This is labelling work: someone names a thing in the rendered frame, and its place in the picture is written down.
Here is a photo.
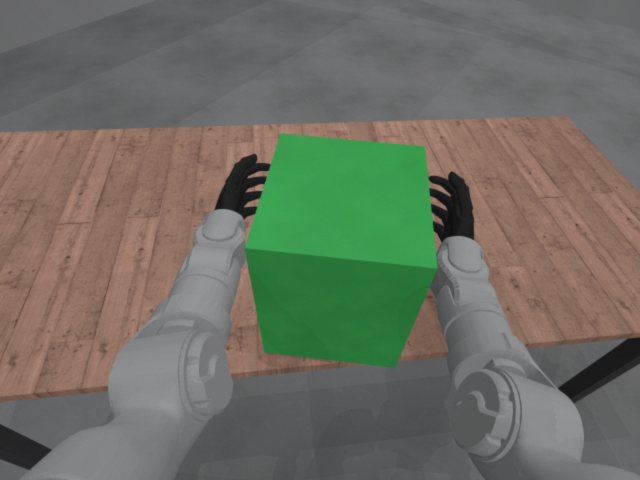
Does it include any carton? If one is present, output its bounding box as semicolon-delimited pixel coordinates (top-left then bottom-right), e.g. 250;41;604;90
245;133;438;368

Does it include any table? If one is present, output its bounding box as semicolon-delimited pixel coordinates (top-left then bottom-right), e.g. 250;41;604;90
0;116;640;470

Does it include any robot left forearm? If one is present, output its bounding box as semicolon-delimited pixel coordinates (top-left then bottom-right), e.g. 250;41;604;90
108;209;246;411

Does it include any robot right forearm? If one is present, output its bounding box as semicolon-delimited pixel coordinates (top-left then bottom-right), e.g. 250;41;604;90
430;236;559;390

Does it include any left robot hand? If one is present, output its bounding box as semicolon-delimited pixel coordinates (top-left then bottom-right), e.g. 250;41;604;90
215;154;271;219

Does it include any robot right upper arm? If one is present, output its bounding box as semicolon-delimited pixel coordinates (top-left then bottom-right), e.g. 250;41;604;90
449;368;640;480

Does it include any right robot hand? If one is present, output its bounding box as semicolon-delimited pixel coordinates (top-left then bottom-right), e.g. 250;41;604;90
429;172;474;242

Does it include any robot left upper arm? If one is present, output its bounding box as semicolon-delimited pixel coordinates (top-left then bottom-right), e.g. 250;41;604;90
19;329;233;480

